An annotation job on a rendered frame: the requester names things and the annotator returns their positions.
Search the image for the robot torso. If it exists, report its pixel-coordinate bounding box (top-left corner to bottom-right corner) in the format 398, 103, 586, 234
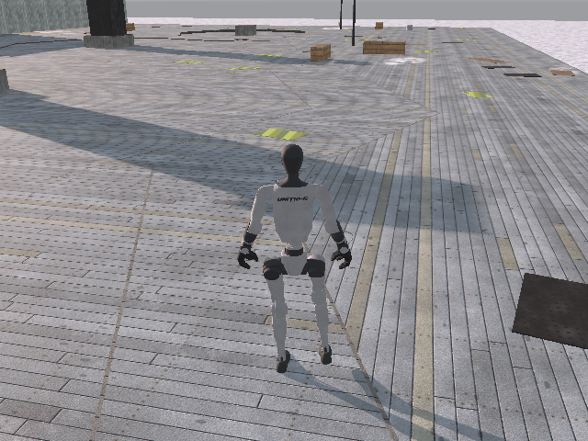
272, 179, 314, 276

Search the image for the left robot upper arm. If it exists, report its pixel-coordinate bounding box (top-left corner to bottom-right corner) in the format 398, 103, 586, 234
247, 185, 274, 235

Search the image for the robot left shin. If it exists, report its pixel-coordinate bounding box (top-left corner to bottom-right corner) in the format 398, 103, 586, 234
271, 302, 287, 361

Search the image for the right robot upper arm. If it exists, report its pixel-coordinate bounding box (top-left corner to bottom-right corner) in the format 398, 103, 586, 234
311, 184, 339, 234

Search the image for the robot left forearm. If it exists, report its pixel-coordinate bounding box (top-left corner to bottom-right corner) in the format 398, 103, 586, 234
240, 220, 257, 254

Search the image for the robot right forearm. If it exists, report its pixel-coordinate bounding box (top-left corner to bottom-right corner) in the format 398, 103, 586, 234
331, 220, 349, 254

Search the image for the left robot hand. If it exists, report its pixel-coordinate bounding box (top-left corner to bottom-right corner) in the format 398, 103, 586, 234
237, 250, 258, 269

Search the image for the right robot hand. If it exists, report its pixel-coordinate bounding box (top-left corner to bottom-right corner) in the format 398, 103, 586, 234
331, 249, 352, 269

